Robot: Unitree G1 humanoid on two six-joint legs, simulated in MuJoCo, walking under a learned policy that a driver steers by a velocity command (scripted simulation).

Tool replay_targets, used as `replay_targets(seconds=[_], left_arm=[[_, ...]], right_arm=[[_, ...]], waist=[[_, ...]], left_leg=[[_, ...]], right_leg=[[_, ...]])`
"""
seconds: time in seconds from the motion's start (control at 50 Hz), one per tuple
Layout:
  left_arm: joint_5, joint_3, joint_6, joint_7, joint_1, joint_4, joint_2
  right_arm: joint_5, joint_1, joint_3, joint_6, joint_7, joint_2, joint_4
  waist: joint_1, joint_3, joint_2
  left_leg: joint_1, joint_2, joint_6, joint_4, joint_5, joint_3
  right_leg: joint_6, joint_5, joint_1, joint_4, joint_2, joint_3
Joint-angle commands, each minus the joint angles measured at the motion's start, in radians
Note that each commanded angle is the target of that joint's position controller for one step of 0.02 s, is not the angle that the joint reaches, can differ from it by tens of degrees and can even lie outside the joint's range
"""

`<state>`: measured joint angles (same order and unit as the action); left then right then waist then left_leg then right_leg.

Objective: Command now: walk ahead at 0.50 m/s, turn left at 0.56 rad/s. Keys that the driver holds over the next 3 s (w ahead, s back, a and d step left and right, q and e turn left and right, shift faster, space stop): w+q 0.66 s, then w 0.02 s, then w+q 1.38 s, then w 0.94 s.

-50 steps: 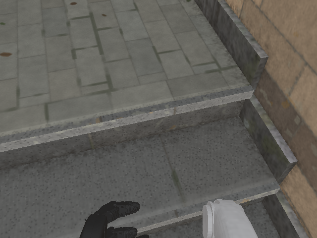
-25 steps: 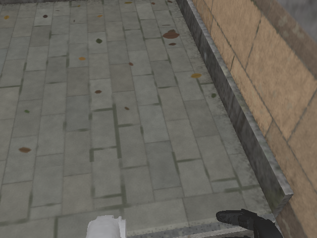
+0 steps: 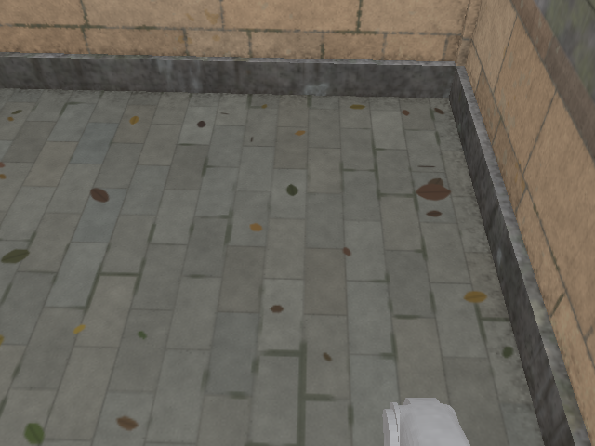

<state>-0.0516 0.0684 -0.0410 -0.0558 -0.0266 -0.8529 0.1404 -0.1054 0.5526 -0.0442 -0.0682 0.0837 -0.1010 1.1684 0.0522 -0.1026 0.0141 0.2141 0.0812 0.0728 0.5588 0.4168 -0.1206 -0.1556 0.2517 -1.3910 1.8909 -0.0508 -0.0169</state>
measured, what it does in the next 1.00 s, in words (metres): climbs, turning left: right foot 0.17 m higher, then left foot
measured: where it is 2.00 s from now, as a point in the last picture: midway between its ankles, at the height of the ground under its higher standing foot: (92, 309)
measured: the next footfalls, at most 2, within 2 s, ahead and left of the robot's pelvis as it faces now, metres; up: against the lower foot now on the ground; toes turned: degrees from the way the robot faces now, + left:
right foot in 0.10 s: +0.27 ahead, -0.15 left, +0.17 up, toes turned +2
left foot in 0.62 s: +0.36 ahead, +0.15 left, +0.17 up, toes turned +24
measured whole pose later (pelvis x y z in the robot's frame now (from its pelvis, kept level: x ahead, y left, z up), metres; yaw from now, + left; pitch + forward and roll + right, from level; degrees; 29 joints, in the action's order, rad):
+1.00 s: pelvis +0.51 +0.10 +0.17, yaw +35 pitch +2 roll +1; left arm 0.03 -0.03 -0.10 0.00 0.01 -0.65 0.19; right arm 0.04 0.51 0.07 -0.08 -0.01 -0.18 0.91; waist 0.10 -0.03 -0.02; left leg 0.02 0.06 0.03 0.43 0.44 -0.17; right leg 0.02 -0.01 -0.63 0.58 -0.03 -0.07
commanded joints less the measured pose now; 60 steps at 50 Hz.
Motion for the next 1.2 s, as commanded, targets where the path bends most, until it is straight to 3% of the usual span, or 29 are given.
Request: replay_targets(seconds=[0.02, 0.06, 0.1, 0.12, 0.14, 0.16, 0.18, 0.2, 0.24, 0.28, 0.32, 0.42, 0.48, 0.54, 0.6, 0.64, 0.66, 0.68, 0.76, 0.86, 0.88, 0.9, 0.98, 1.02, 1.04, 1.06, 1.08, 1.12, 1.2], left_arm=[[0.007, 0.017, -0.005, 0.003, 0.266, 0.189, 0.007], [0.026, -0.006, -0.006, -0.038, 0.217, 0.196, 0.091], [0.033, -0.066, -0.025, -0.012, 0.048, 0.201, 0.205], [0.025, -0.085, -0.036, 0.004, -0.160, 0.154, 0.209], [0.006, -0.097, -0.033, 0.014, -0.399, 0.086, 0.279], [-0.018, -0.087, -0.018, 0.029, -0.508, 0.100, 0.252], [0.002, -0.084, -0.036, 0.042, -0.426, 0.073, 0.248], [0.032, -0.080, -0.040, 0.041, -0.386, 0.023, 0.211], [0.026, -0.027, -0.051, 0.025, -0.295, -0.054, -0.024], [0.024, -0.019, -0.074, 0.038, -0.177, -0.065, -0.081], [0.003, -0.049, -0.099, 0.053, -0.058, -0.019, 0.007], [-0.024, -0.076, -0.145, 0.077, -0.028, 0.065, 0.184], [-0.004, -0.109, -0.126, 0.069, -0.202, 0.090, 0.238], [0.008, -0.127, -0.092, 0.059, -0.330, 0.081, 0.228], [0.006, -0.138, -0.073, 0.062, -0.250, 0.097, 0.246], [-0.007, -0.115, -0.085, 0.054, -0.330, 0.159, 0.126], [-0.001, -0.101, -0.104, 0.020, -0.227, 0.242, 0.065], [0.016, -0.111, -0.103, -0.019, -0.075, 0.234, 0.090], [-0.044, -0.112, -0.105, 0.016, -0.120, 0.217, 0.096], [-0.004, -0.080, -0.075, -0.001, -0.027, 0.270, 0.070], [0.088, -0.124, -0.074, 0.046, 0.088, 0.315, 0.157], [0.082, -0.119, -0.076, 0.060, 0.134, 0.311, 0.146], [0.099, -0.160, -0.070, 0.072, 0.025, 0.240, 0.189], [0.088, -0.191, -0.077, 0.076, -0.245, 0.165, 0.241], [0.074, -0.192, -0.073, 0.074, -0.404, 0.132, 0.291], [0.029, -0.190, -0.081, 0.058, -0.388, 0.134, 0.347], [0.029, -0.184, -0.076, 0.064, -0.342, 0.152, 0.269], [0.042, -0.153, -0.067, 0.069, -0.256, 0.113, 0.165], [0.032, -0.137, -0.075, 0.065, -0.188, 0.021, 0.120]], right_arm=[[0.062, -0.086, 0.008, -0.028, 0.028, -0.160, -0.119], [0.070, -0.074, 0.042, -0.058, 0.040, -0.287, -0.137], [0.084, -0.090, 0.097, -0.068, 0.038, -0.365, -0.149], [0.065, -0.048, 0.080, -0.073, 0.034, -0.232, -0.146], [0.017, -0.021, 0.047, -0.066, 0.049, -0.104, -0.176], [0.047, -0.112, 0.070, -0.032, 0.059, -0.155, -0.168], [0.060, -0.257, 0.085, -0.033, 0.048, -0.137, -0.222], [0.066, -0.273, 0.080, -0.034, 0.025, -0.112, -0.219], [0.040, -0.300, 0.067, -0.020, 0.016, -0.100, -0.277], [0.033, -0.320, 0.055, 0.006, 0.010, -0.070, -0.302], [0.060, -0.368, 0.070, 0.025, 0.013, -0.124, -0.331], [0.051, -0.411, 0.112, 0.004, 0.041, -0.212, -0.348], [0.084, -0.555, 0.104, -0.013, 0.037, -0.192, -0.446], [0.053, -0.584, 0.103, 0.000, 0.011, -0.175, -0.498], [0.062, -0.459, 0.145, -0.023, -0.014, -0.237, -0.525], [0.069, -0.193, 0.214, -0.052, -0.070, -0.372, -0.473], [0.059, 0.004, 0.225, -0.044, -0.086, -0.426, -0.439], [0.031, 0.120, 0.223, -0.054, -0.078, -0.387, -0.363], [0.056, -0.079, 0.142, -0.050, -0.016, -0.178, -0.313], [0.036, -0.273, 0.107, -0.071, -0.017, -0.171, -0.334], [0.167, -0.363, 0.143, -0.048, -0.065, -0.277, -0.399], [0.181, -0.322, 0.155, -0.049, -0.087, -0.333, -0.386], [0.152, -0.176, 0.155, -0.033, -0.111, -0.271, -0.369], [0.139, -0.211, 0.153, -0.030, -0.109, -0.232, -0.402], [0.112, -0.164, 0.131, -0.039, -0.096, -0.147, -0.424], [0.155, 0.080, 0.111, -0.046, -0.094, -0.046, -0.438], [0.159, 0.040, 0.132, -0.042, -0.098, -0.167, -0.425], [0.137, -0.186, 0.136, -0.012, -0.113, -0.208, -0.476], [0.165, -0.241, 0.143, 0.029, -0.098, -0.184, -0.523]], waist=[[-0.017, 0.153, 0.125], [-0.076, 0.105, 0.153], [-0.143, -0.045, 0.153], [-0.181, -0.256, 0.040], [-0.227, -0.431, -0.241], [-0.309, -0.336, -0.287], [-0.264, -0.034, -0.221], [-0.200, 0.011, -0.174], [-0.078, 0.009, -0.012], [0.001, 0.065, 0.012], [0.022, 0.070, -0.033], [0.000, 0.074, -0.036], [-0.115, 0.116, -0.084], [-0.166, 0.140, -0.048], [-0.049, 0.090, -0.085], [0.016, -0.183, 0.171], [0.106, -0.216, 0.257], [0.222, 0.000, 0.074], [-0.010, 0.111, 0.020], [-0.051, 0.101, -0.001], [-0.093, 0.186, 0.013], [-0.065, 0.166, 0.037], [-0.082, 0.143, 0.076], [-0.228, 0.000, 0.082], [-0.250, -0.175, -0.076], [-0.103, -0.280, -0.484], [-0.119, -0.215, -0.421], [-0.139, -0.039, -0.149], [-0.054, 0.072, -0.126]], left_leg=[[0.404, -0.246, 0.219, -0.438, -0.297, -0.240], [0.197, -0.326, 0.232, -0.365, -1.127, -0.219], [-0.055, -0.288, 0.160, -0.098, -1.593, -0.154], [0.131, -0.192, 0.104, 0.217, -1.418, -0.135], [0.552, 0.000, 0.080, 0.555, -0.718, -0.121], [0.634, 0.002, 0.066, 1.084, -0.394, -0.177], [0.818, -0.033, 0.060, 1.241, -0.430, -0.109], [0.834, -0.073, 0.071, 1.324, -0.438, -0.062], [0.844, -0.105, 0.137, 1.397, -0.389, -0.063], [0.831, -0.159, 0.153, 1.185, -0.312, -0.037], [0.696, -0.206, 0.081, 0.976, -0.182, 0.012], [0.386, -0.234, 0.012, 0.619, -0.402, 0.132], [0.385, -0.182, -0.027, 0.399, -0.268, 0.188], [0.510, -0.172, -0.002, 0.194, -0.149, 0.154], [0.275, -0.090, 0.075, 0.000, -0.166, 0.156], [-0.443, -0.123, 0.243, 0.095, -0.582, -0.029], [-0.722, -0.279, 0.369, -0.089, -0.574, -0.466], [-0.722, -0.321, 0.291, -0.184, -0.485, -0.525], [-0.232, -0.330, 0.248, -0.210, -0.402, -0.383], [0.251, -0.174, 0.176, -0.325, -0.358, -0.108], [0.400, -0.168, 0.159, -0.365, -0.375, -0.139], [0.413, -0.184, 0.167, -0.404, -0.311, -0.153], [0.130, -0.193, 0.116, -0.254, -0.238, -0.211], [0.127, -0.118, 0.056, 0.091, -0.487, -0.154], [0.262, -0.049, 0.021, 0.443, -0.283, -0.085], [0.475, 0.039, -0.006, 0.797, 0.149, -0.102], [0.603, -0.034, -0.025, 0.944, 0.047, -0.111], [0.636, -0.131, -0.016, 0.973, -0.129, -0.002], [0.517, -0.192, -0.012, 0.784, -0.166, -0.013]], right_leg=[[0.078, 0.213, 0.461, -0.365, -0.014, 0.137], [0.073, 0.149, 0.585, -0.517, 0.058, 0.147], [0.058, 0.135, 0.786, -0.794, 0.128, 0.109], [-0.058, -0.040, 1.181, -0.855, 0.024, -0.118], [-0.253, 0.295, 1.525, -1.200, -0.208, -0.704], [-0.256, 0.579, 1.280, -1.408, -0.334, -1.015], [-0.197, 0.733, 1.087, -1.463, -0.305, -0.907], [-0.177, 0.647, 0.996, -1.414, -0.324, -0.751], [-0.134, 0.384, 0.972, -1.412, -0.316, -0.515], [-0.075, 0.243, 0.914, -1.483, -0.264, -0.291], [-0.015, 0.212, 0.835, -1.582, -0.219, -0.070], [0.069, 0.083, 0.860, -1.670, -0.133, 0.224], [0.003, 0.068, 1.127, -1.696, -0.204, 0.189], [-0.067, -0.107, 1.501, -1.658, -0.315, 0.106], [-0.039, -0.489, 1.533, -1.508, -0.325, 0.160], [0.121, -0.377, 1.084, -1.058, -0.140, 0.285], [0.175, 0.304, 0.694, -0.839, 0.051, 0.223], [0.145, 0.330, 0.410, -0.616, 0.072, 0.000], [0.085, 0.079, 0.412, -0.446, -0.037, -0.086], [0.146, -0.315, 0.814, -0.921, -0.043, -0.018], [0.149, -0.295, 0.921, -1.089, -0.002, -0.005], [0.171, -0.339, 1.020, -1.141, 0.028, 0.006], [0.192, -0.288, 1.069, -1.324, 0.043, -0.025], [0.144, -0.144, 1.320, -1.295, 0.023, -0.028], [0.107, -0.068, 1.591, -1.248, -0.130, -0.196], [-0.065, 0.013, 1.713, -1.503, -0.369, -0.743], [-0.087, 0.234, 1.625, -1.605, -0.378, -0.854], [-0.053, 0.233, 1.357, -1.598, -0.302, -0.519], [-0.024, -0.011, 1.113, -1.672, -0.195, -0.211]])
Over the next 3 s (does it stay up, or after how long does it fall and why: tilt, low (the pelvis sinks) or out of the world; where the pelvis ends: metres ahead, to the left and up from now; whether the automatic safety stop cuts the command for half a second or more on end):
stays up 1.02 0.94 0.19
